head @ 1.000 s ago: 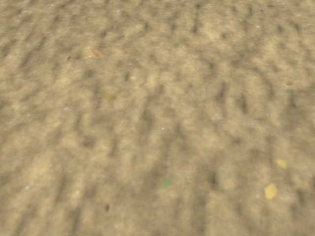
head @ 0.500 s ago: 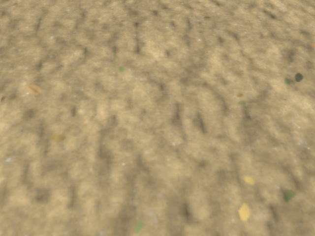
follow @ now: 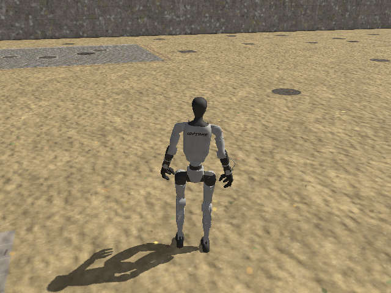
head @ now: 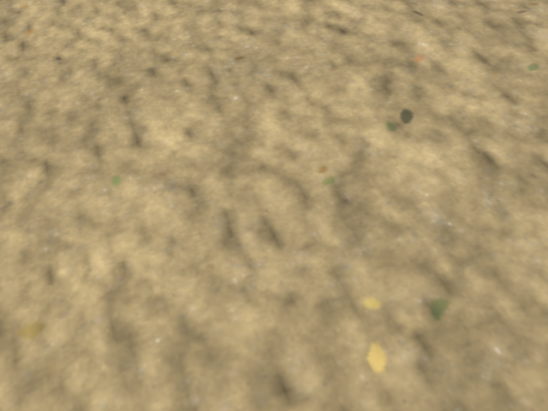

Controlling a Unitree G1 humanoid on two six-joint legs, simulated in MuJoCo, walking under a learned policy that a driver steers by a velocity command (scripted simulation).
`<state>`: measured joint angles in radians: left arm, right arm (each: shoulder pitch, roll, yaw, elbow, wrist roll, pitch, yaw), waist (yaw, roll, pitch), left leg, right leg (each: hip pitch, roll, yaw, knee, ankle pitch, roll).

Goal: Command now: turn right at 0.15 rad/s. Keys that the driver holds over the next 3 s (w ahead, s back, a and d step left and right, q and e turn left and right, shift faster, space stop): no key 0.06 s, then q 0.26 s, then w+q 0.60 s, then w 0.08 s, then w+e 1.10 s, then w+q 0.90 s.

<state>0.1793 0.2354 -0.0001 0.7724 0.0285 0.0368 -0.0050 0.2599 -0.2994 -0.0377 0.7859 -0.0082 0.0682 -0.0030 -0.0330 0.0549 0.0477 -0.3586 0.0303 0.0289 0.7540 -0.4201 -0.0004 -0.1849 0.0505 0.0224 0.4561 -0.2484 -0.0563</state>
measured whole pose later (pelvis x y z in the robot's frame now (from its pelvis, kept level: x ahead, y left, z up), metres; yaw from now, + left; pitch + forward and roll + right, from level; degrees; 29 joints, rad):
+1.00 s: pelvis +0.14 +0.08 -0.03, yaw +28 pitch +2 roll +0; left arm 0.46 0.24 0.02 0.95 0.02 -0.06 0.02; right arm 0.00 -0.25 -0.04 0.68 -0.05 0.00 0.07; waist 0.07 0.01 0.07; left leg -0.50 -0.04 0.11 0.59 -0.16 0.13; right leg 0.10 -0.08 -0.23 0.50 -0.51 0.02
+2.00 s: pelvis +0.66 +0.31 -0.01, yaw +1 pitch +2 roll -1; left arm 0.43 0.28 0.07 0.90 0.01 -0.05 0.00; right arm 0.02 -0.26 0.00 0.71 -0.03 -0.04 0.02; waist 0.10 0.03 0.04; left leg -0.58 0.04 -0.03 0.60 -0.08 -0.03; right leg 0.01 0.14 0.19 0.33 -0.36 -0.11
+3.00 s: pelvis +1.15 +0.35 -0.02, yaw +18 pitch +2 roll -1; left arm 0.42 0.24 0.04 0.91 0.02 -0.07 0.02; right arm 0.03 -0.25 -0.04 0.70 -0.04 0.00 0.08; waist 0.07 0.02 0.05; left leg -0.54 0.02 0.11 0.63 -0.18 0.12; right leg 0.09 -0.04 -0.29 0.33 -0.43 0.03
